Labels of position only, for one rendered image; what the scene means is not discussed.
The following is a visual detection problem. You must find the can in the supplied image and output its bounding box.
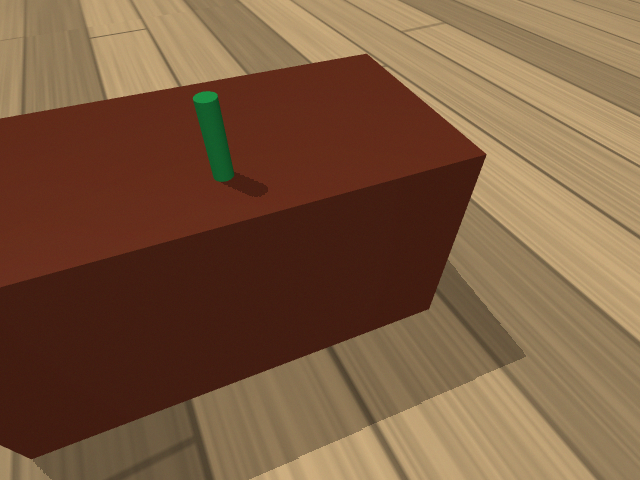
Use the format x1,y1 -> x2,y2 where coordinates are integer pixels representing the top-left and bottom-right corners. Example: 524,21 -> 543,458
193,91 -> 234,182

